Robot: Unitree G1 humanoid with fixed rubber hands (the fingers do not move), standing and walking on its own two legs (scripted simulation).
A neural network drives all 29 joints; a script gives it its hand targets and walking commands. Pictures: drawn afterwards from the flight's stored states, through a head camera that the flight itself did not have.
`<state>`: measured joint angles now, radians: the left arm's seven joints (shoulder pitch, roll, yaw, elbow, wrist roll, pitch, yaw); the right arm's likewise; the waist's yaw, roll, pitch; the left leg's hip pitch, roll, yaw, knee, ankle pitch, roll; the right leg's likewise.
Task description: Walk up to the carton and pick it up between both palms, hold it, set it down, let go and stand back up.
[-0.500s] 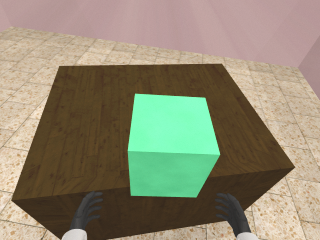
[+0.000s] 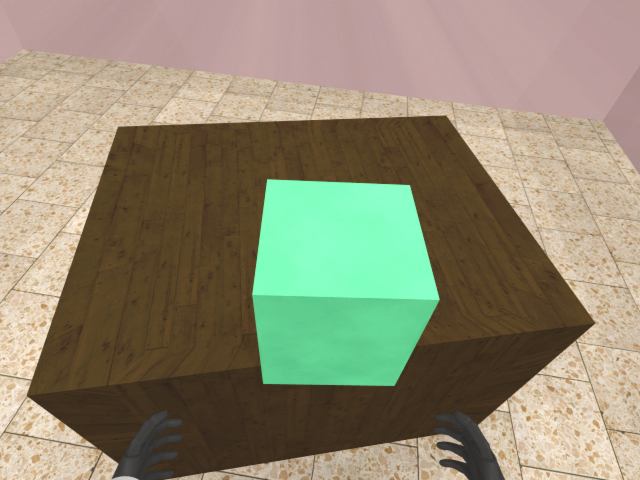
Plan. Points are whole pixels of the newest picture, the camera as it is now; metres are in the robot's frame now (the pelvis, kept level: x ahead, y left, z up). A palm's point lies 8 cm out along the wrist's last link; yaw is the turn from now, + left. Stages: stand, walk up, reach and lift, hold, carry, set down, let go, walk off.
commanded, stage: let go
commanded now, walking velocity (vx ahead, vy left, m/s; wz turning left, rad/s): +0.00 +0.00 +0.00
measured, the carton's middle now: (334, 287) +0.38 -0.02 -0.01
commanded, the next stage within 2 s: stand in 0.56 s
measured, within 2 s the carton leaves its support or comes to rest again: neither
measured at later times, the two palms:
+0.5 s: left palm (139, 474) +0.14 +0.22 -0.08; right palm (491, 473) +0.15 -0.22 -0.08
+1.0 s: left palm out of the picture -0.02 +0.26 -0.14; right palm out of the picture -0.03 -0.21 -0.14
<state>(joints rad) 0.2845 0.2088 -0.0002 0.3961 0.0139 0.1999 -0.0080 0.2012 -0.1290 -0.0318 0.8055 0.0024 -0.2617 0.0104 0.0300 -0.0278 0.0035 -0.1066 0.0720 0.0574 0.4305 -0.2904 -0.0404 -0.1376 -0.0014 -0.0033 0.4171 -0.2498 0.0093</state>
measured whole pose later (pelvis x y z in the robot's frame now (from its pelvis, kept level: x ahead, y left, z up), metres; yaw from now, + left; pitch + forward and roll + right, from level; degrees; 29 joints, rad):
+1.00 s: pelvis -0.01 +0.03 +0.00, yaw +1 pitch -2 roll -1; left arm 0.43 0.16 0.03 0.95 0.01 -0.01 0.03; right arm 0.39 -0.18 -0.04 1.07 -0.02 0.00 -0.01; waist 0.00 -0.01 -0.04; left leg -0.15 0.02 0.06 0.49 -0.32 0.01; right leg -0.16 -0.05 0.00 0.44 -0.25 0.06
